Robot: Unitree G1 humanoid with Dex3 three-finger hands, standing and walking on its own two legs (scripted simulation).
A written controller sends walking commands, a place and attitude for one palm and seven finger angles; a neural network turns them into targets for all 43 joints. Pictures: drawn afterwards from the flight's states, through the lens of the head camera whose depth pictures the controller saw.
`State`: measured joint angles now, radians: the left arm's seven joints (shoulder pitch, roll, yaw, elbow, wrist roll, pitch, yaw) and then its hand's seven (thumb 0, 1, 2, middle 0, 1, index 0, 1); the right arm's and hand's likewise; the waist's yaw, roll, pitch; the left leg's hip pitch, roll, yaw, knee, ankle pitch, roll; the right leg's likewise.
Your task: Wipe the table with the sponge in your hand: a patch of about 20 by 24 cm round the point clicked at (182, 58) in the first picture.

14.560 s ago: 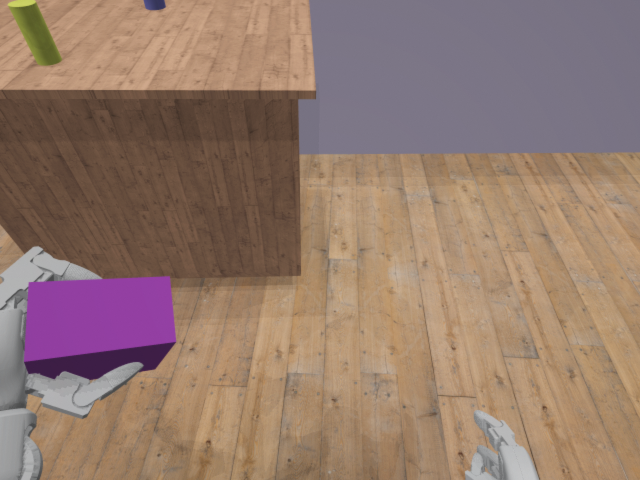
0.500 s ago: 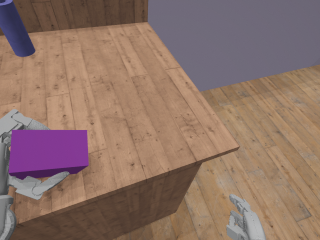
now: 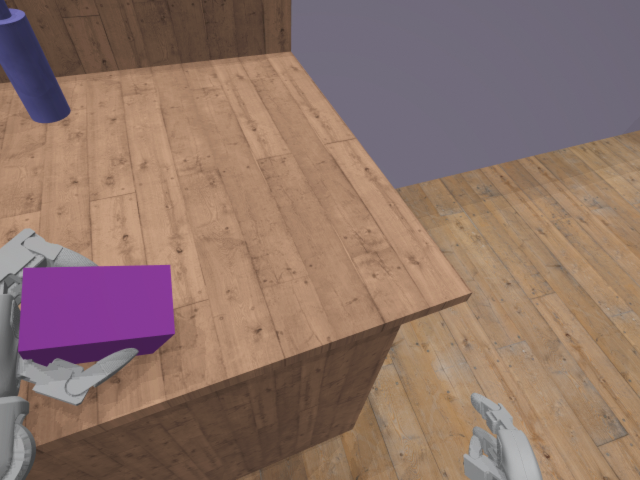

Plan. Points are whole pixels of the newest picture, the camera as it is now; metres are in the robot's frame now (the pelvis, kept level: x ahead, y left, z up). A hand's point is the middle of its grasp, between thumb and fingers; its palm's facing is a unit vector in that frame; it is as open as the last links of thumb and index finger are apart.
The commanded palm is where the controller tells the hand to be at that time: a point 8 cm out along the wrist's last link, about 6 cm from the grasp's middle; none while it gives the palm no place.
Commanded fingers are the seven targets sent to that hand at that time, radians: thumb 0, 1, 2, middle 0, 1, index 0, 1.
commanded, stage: look again from close up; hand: left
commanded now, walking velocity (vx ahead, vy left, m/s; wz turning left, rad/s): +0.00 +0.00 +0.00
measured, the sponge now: (119, 316) +0.23 +0.22 +0.14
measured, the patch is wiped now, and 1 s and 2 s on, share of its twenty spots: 0.00 0.00 0.00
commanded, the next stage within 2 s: shuffle to correct the standing spot in 0.24 s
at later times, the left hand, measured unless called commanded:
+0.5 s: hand (84, 308) +0.22 +0.25 +0.16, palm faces +0.40 -0.84 -0.37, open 10.5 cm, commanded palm +0.17 +0.27 +0.17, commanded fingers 0.00 0.10 1.30 -1.20 -1.60 -1.20 -1.60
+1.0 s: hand (173, 326) +0.22 +0.16 +0.16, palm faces +0.37 -0.85 -0.37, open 10.5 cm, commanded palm +0.16 +0.20 +0.17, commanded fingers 0.00 0.10 1.30 -1.20 -1.60 -1.20 -1.60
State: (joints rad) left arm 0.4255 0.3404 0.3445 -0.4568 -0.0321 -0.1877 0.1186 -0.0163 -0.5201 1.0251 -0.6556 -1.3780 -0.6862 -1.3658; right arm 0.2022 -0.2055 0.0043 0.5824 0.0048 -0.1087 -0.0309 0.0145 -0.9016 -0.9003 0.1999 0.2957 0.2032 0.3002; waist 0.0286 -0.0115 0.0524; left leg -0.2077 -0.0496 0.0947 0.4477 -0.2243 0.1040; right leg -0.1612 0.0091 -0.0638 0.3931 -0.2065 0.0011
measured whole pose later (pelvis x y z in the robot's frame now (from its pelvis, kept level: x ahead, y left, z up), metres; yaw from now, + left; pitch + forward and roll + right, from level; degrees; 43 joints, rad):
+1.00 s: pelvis +0.00 -0.08 -0.01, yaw +0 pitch +0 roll -1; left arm 0.48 0.36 0.35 -0.53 -0.08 -0.13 0.11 -0.02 -0.52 1.03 -0.66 -1.38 -0.69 -1.36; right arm 0.19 -0.22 -0.03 0.57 0.02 -0.06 -0.03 0.01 -0.90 -0.90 0.20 0.30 0.20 0.30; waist 0.01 0.00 0.05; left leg -0.29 0.05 0.03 0.57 -0.28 0.01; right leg -0.20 0.11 -0.11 0.44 -0.24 -0.11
